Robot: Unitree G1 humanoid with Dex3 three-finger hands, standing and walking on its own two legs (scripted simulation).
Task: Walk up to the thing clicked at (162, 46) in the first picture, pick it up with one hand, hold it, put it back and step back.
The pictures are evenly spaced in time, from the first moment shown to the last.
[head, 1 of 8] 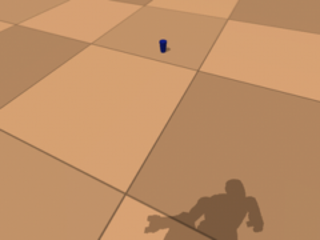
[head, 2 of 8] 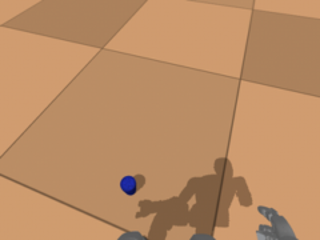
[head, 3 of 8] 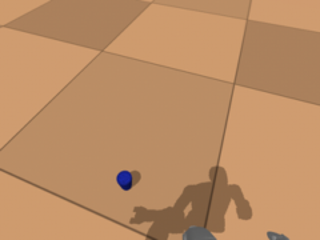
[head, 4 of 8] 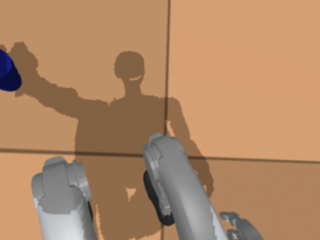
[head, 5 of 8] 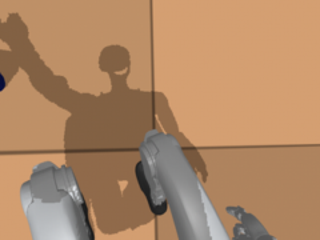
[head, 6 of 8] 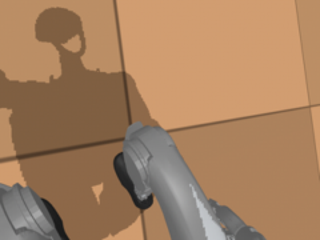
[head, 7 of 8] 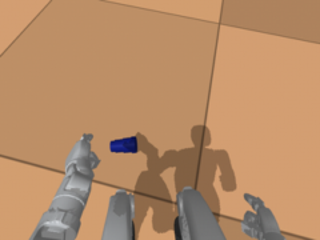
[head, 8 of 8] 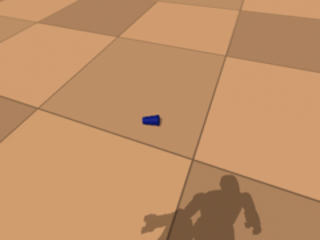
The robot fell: no
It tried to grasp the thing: yes
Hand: left
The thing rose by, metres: 0.01
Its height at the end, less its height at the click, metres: -0.03
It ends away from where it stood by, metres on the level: 0.10
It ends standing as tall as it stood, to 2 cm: no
